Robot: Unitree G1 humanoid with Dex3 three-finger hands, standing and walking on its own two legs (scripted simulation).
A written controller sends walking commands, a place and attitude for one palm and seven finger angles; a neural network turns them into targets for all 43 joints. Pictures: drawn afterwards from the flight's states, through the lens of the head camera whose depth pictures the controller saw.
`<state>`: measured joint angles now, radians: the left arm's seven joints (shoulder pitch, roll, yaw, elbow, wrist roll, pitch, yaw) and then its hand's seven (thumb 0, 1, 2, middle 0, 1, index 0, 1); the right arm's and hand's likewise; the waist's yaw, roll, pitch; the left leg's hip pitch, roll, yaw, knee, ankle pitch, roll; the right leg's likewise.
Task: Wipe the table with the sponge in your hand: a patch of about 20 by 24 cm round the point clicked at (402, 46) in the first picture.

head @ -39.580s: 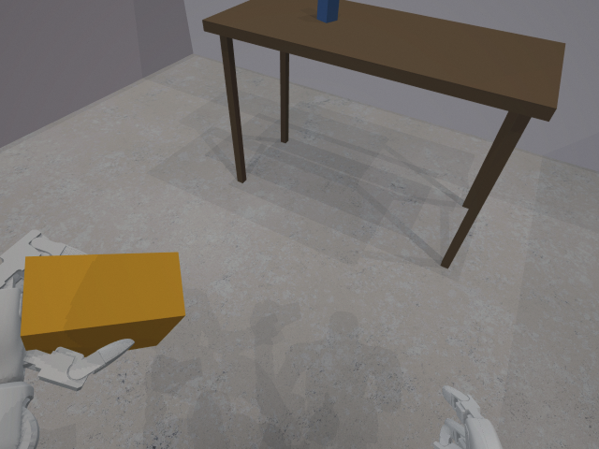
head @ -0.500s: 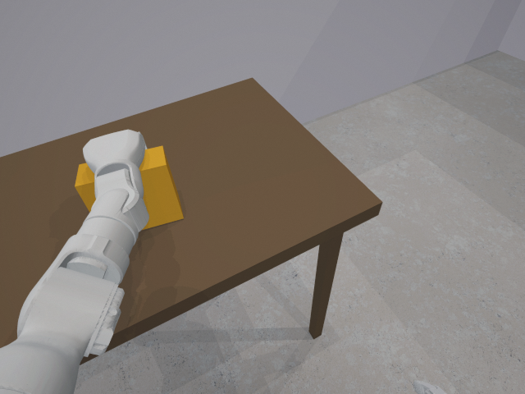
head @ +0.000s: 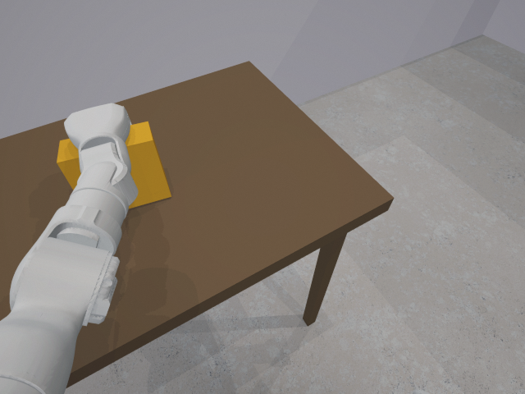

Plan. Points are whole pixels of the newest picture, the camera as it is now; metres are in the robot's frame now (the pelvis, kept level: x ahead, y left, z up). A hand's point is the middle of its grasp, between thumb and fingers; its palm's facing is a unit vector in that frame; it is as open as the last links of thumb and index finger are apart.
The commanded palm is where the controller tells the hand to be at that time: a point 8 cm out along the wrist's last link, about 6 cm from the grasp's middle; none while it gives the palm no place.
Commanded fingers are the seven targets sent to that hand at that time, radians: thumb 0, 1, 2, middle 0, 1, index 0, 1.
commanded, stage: wipe back along the third lane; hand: left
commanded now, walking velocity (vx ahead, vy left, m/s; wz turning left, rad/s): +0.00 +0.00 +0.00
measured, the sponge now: (123, 179) +0.47 +0.23 +0.06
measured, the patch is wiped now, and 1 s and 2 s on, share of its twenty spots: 1.00 1.00 1.00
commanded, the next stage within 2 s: slide back across to the middle lane in 1.64 s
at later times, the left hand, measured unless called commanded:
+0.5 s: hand (108, 161) +0.46 +0.24 +0.11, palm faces +0.04 -0.04 -1.00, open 10.4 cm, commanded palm +0.41 +0.22 +0.14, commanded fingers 0.00 0.10 1.30 -1.20 -1.60 -1.20 -1.60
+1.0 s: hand (115, 186) +0.41 +0.21 +0.11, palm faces +0.07 -0.04 -1.00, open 10.4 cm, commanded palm +0.36 +0.19 +0.14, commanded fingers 0.00 0.10 1.30 -1.20 -1.60 -1.20 -1.60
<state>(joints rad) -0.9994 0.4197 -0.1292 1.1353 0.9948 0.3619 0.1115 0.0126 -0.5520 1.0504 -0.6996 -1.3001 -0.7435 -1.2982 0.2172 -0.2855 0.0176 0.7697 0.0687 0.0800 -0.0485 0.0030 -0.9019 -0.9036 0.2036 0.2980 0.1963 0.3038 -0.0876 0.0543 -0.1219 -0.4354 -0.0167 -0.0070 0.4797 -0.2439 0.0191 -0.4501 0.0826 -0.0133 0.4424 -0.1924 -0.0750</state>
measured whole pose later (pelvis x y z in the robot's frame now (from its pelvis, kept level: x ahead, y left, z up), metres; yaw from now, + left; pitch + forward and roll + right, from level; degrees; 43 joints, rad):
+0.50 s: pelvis +0.03 +0.05 +0.00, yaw +0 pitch +9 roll -1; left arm -0.81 0.24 -0.29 0.85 0.95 0.56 0.20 0.01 -0.52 1.04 -0.66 -1.32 -0.70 -1.33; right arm 0.14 -0.25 0.02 0.75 0.07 0.15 0.00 0.01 -0.90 -0.90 0.20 0.30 0.20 0.30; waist 0.00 0.06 -0.16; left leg -0.31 -0.07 0.02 0.44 -0.27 0.08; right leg -0.33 0.04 0.02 0.41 -0.23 -0.02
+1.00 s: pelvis +0.03 +0.04 +0.00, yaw +2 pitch +5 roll -1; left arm -0.60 0.18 -0.48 0.50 0.97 0.72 0.11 0.00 -0.50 1.04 -0.64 -1.34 -0.68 -1.34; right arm 0.02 -0.24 0.04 0.68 0.08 0.24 0.06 0.00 -0.90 -0.90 0.20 0.30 0.19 0.30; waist 0.07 0.07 -0.15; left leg -0.24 -0.08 -0.02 0.47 -0.30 0.08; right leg -0.25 0.02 -0.02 0.45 -0.27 -0.02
